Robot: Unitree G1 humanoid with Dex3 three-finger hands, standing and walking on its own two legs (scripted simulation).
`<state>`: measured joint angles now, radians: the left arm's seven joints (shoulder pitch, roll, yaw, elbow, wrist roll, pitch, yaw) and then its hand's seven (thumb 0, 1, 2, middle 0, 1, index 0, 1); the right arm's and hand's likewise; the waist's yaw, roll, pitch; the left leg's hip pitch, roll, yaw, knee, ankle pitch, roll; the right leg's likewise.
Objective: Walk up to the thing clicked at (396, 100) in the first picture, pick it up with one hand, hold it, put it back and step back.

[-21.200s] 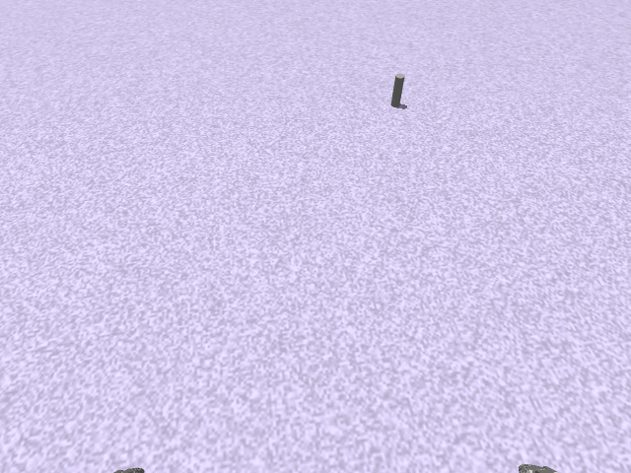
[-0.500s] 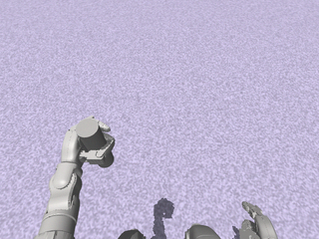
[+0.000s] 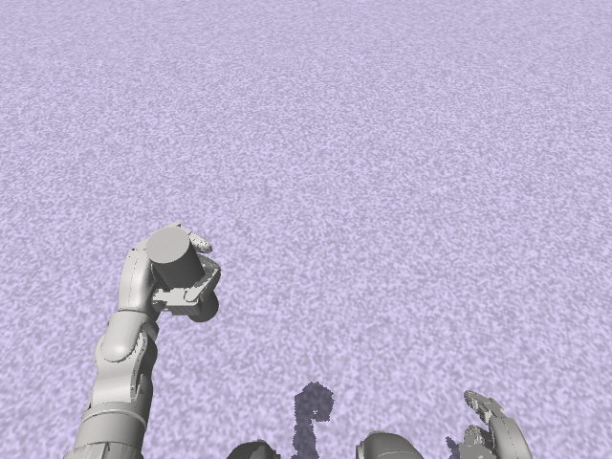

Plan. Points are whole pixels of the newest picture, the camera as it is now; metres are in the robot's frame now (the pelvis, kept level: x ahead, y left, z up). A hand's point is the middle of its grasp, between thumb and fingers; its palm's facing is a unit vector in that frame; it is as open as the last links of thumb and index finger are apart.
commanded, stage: hold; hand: left
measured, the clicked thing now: (187, 280) +0.33 +0.17 +0.02
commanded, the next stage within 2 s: crouch in 0.10 s
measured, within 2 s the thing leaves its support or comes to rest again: neither
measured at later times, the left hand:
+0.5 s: hand (202, 293) +0.32 +0.16 +0.00, palm faces -0.03 -1.00 +0.01, open 6.5 cm
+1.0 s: hand (228, 336) +0.35 +0.17 -0.26, palm faces -0.02 -1.00 -0.03, open 6.5 cm
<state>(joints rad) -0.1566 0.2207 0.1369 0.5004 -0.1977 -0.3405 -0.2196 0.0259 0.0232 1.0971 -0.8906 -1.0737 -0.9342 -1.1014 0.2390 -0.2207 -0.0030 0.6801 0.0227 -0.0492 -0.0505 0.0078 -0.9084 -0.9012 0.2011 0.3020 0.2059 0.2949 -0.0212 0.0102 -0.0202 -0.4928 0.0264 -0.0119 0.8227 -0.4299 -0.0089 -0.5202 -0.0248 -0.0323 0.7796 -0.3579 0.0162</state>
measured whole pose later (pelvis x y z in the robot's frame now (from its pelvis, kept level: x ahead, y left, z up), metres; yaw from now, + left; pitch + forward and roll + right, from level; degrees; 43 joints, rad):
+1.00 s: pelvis -0.06 +0.00 -0.22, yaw +0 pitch +33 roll -2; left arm -0.51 0.28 0.29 0.99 -0.15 -0.74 -0.25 0.03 0.02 1.10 -0.89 -1.08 -0.94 -1.10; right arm 0.14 -0.25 0.01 0.70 -0.07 -0.08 0.05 0.01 -0.90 -0.90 0.20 0.30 0.21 0.29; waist -0.09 0.00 -0.19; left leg -1.67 0.00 -0.05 1.82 -0.71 -0.02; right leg -1.70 -0.05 -0.03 1.76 -0.63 0.00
